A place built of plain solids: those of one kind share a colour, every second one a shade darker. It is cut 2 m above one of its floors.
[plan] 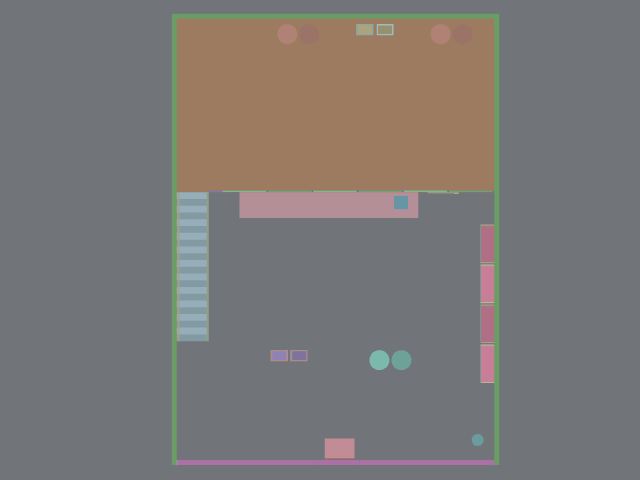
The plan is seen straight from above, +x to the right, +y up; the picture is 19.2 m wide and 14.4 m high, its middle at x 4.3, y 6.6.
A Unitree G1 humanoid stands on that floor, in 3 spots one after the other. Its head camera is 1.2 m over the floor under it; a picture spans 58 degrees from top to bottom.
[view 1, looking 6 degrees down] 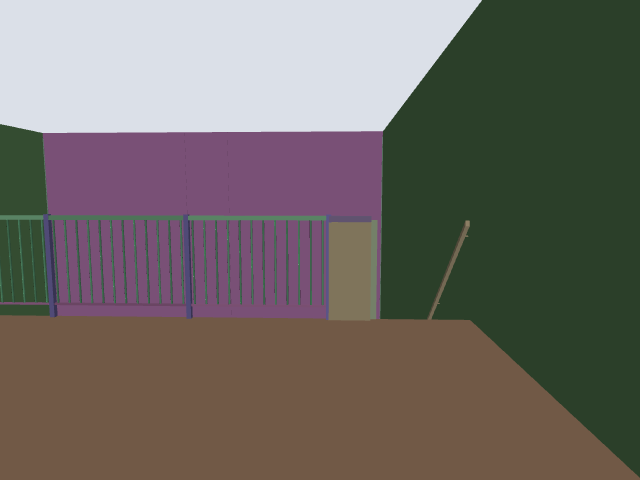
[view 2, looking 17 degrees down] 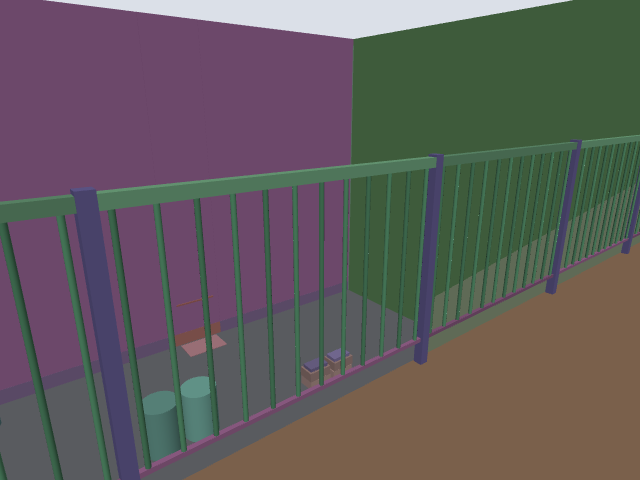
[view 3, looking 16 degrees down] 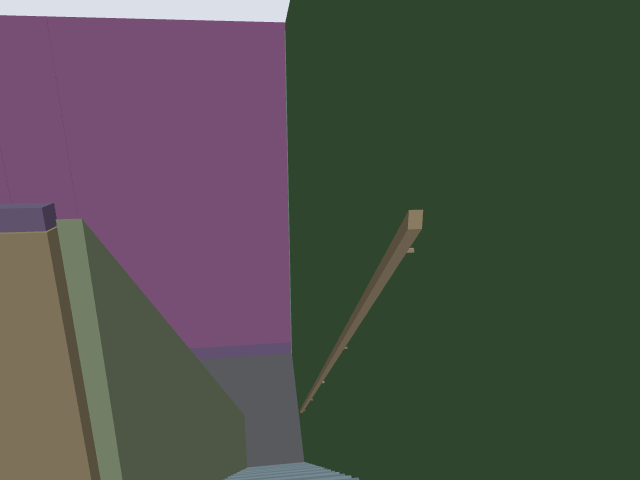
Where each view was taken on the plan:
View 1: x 1.30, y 12.14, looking -88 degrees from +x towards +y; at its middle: window_wall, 12.22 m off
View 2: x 8.33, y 9.23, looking -128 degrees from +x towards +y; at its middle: upper_guard_bar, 1.55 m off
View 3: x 0.45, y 9.13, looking -97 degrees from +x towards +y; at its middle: wall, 3.85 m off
